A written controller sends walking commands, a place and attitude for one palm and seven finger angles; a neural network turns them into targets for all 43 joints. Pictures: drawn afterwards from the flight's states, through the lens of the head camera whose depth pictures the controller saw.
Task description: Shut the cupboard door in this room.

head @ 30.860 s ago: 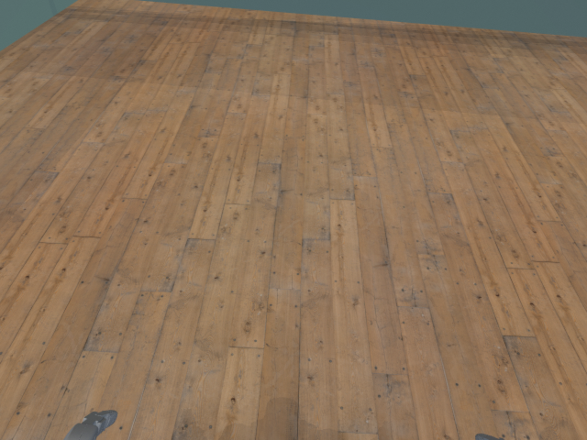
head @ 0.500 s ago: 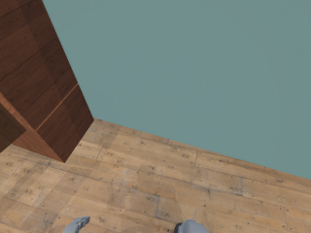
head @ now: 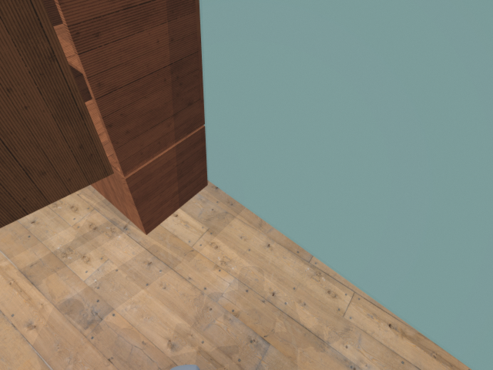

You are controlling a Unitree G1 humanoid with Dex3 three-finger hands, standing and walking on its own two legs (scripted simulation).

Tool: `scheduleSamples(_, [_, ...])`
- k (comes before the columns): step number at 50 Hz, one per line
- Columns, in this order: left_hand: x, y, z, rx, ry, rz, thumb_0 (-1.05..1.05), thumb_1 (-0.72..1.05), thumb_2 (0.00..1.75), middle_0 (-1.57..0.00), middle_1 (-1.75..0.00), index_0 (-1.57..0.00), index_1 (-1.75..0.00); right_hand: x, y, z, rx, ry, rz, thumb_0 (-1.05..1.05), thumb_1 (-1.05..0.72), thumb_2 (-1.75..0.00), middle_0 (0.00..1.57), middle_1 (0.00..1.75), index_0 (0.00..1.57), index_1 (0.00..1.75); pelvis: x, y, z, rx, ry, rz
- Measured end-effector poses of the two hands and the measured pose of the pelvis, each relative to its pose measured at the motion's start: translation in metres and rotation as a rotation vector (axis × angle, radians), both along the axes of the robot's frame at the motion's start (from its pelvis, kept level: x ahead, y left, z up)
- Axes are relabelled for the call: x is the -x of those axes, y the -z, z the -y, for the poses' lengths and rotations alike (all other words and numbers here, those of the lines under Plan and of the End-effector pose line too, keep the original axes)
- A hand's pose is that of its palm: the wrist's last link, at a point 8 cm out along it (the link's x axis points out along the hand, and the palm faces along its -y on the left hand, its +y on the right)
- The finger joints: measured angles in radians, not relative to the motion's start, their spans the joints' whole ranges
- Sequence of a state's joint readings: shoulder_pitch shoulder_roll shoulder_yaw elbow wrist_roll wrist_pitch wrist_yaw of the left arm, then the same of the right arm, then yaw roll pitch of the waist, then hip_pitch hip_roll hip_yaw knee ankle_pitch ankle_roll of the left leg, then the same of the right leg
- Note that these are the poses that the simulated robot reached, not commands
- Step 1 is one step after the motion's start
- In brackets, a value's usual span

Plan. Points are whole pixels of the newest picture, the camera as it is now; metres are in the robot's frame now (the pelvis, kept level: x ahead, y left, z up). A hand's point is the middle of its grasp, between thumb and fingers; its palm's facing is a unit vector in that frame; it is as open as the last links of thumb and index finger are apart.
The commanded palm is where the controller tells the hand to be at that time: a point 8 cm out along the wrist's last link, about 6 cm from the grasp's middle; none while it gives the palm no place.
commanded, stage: turn to face it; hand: left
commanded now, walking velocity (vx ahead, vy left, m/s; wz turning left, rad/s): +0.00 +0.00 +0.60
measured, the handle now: out of the picture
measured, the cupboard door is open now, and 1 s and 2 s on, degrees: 80 80 80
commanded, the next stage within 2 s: take the last steps up to it in 1.12 s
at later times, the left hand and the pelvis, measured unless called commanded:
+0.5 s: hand out of the picture +0.08 +0.22 -0.14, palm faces +0.28 -0.91 -0.30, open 7.4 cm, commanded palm none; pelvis +0.01 -0.02 +0.01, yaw +16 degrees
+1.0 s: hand out of the picture -0.12 +0.17 -0.18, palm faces +0.59 -0.77 -0.25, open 7.3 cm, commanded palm none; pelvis -0.02 -0.02 +0.00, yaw +35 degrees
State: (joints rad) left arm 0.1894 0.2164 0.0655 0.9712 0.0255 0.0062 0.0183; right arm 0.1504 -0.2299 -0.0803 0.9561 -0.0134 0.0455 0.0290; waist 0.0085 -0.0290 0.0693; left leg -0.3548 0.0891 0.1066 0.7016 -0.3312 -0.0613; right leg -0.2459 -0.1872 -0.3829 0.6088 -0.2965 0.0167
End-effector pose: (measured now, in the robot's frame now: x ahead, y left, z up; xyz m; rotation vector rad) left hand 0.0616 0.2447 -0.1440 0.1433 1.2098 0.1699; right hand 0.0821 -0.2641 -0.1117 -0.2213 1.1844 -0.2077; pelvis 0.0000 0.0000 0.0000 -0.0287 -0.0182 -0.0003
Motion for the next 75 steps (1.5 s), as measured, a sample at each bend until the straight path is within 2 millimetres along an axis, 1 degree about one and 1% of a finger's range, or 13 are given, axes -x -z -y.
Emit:
scheduleSamples(5, [0.021, 0.01, -0.028, 0.003, -0.06, -0.09, 0.0, 0.91, 0.9, -0.2, -0.3, -0.2, -0.3, -0.031, -0.009, -0.025, 0.027, -0.078, 0.046, 0.0, -0.91, -0.9, 0.2, 0.3, 0.19, 0.3, -0.004, 0.001, -0.016, 0.001, -0.042, -0.007])
scheduleSamples(15, [0.019, -0.023, -0.049, -0.054, -0.151, -0.036, 0.0, 0.91, 0.9, -0.2, -0.3, -0.2, -0.3, -0.033, -0.004, -0.051, -0.036, -0.155, -0.04, 0.0, -0.9, -0.9, 0.2, 0.3, 0.2, 0.3, -0.012, -0.016, -0.017, -0.005, -0.151, -0.034])
scheduleSamples(20, [0.008, -0.033, -0.041, -0.089, -0.181, 0.01, 0.0, 0.91, 0.9, -0.2, -0.3, -0.2, -0.3, -0.03, 0.007, -0.043, -0.069, -0.179, -0.077, 0.0, -0.9, -0.9, 0.2, 0.3, 0.2, 0.3, -0.013, -0.014, -0.003, -0.016, -0.213, -0.036])
scheduleSamples(27, [0.003, -0.045, -0.003, -0.132, -0.222, 0.117, 0.0, 0.91, 0.9, -0.2, -0.3, -0.2, -0.3, -0.035, 0.032, -0.006, -0.093, -0.225, -0.128, 0.0, -0.9, -0.9, 0.2, 0.3, 0.2, 0.3, -0.011, -0.004, 0.032, -0.029, -0.312, -0.027])
scheduleSamples(33, [0.041, -0.055, 0.028, -0.118, -0.304, 0.089, 0.0, 0.91, 0.9, -0.2, -0.3, -0.2, -0.3, -0.062, 0.025, 0.014, -0.075, -0.305, -0.126, 0.0, -0.91, -0.9, 0.2, 0.3, 0.19, 0.3, -0.009, -0.014, 0.046, -0.06, -0.401, -0.009])
scheduleSamples(39, [0.086, -0.046, 0.045, -0.083, -0.408, 0.037, 0.0, 0.9, 0.9, -0.2, -0.3, -0.2, -0.3, -0.085, 0.016, 0.01, -0.039, -0.406, -0.131, 0.0, -0.91, -0.9, 0.2, 0.3, 0.19, 0.3, -0.006, -0.016, 0.049, -0.071, -0.488, -0.016])
scheduleSamples(43, [0.129, -0.035, 0.048, -0.054, -0.484, -0.019, 0.0, 0.9, 0.9, -0.2, -0.3, -0.21, -0.3, -0.104, 0.012, -0.014, -0.016, -0.497, -0.121, 0.0, -0.91, -0.9, 0.2, 0.3, 0.19, 0.3, 0.002, -0.014, 0.044, -0.064, -0.536, -0.024])
scheduleSamples(50, [0.219, -0.002, 0.036, -0.002, -0.63, -0.15, 0.0, 0.9, 0.9, -0.2, -0.3, -0.2, -0.3, -0.131, 0.005, -0.089, 0.002, -0.658, 0.001, 0.0, -0.91, -0.9, 0.2, 0.3, 0.19, 0.3, 0.023, 0.001, 0.019, -0.033, -0.603, -0.027])
scheduleSamples(54, [0.243, -0.006, 0.029, 0.008, -0.673, -0.203, 0.0, 0.91, 0.9, -0.2, -0.3, -0.2, -0.3, -0.126, -0.009, -0.119, -0.011, -0.705, 0.036, 0.0, -0.91, -0.9, 0.2, 0.3, 0.19, 0.3, 0.029, -0.008, 0.011, -0.006, -0.624, -0.014])
scheduleSamples(59, [0.242, -0.018, 0.019, -0.004, -0.7, -0.149, 0.01, 0.91, 0.9, -0.2, -0.3, -0.2, -0.3, -0.112, -0.013, -0.134, -0.033, -0.731, 0.015, 0.0, -0.9, -0.9, 0.2, 0.3, 0.2, 0.3, 0.033, -0.018, 0.007, 0.005, -0.657, -0.011])
scheduleSamples(63, [0.23, -0.023, 0.017, -0.02, -0.703, -0.105, 0.0, 0.91, 0.9, -0.2, -0.3, -0.2, -0.3, -0.099, -0.007, -0.132, -0.054, -0.728, -0.017, 0.0, -0.9, -0.9, 0.2, 0.3, 0.2, 0.3, 0.033, -0.019, 0.009, -0.008, -0.676, -0.013])
scheduleSamples(70, [0.19, -0.031, 0.029, -0.036, -0.664, -0.035, 0.0, 0.91, 0.9, -0.2, -0.3, -0.2, -0.3, -0.081, 0.014, -0.093, -0.07, -0.675, -0.098, 0.0, -0.91, -0.9, 0.2, 0.3, 0.2, 0.3, 0.02, -0.015, 0.019, -0.038, -0.694, -0.024])
scheduleSamples(75, [0.17, -0.033, 0.051, -0.061, -0.678, 0.021, 0.0, 0.91, 0.9, -0.2, -0.3, -0.2, -0.3, -0.076, 0.037, -0.061, -0.063, -0.661, -0.202, 0.0, -0.91, -0.9, 0.2, 0.3, 0.2, 0.3, 0.0, -0.006, 0.026, -0.048, -0.73, -0.012])
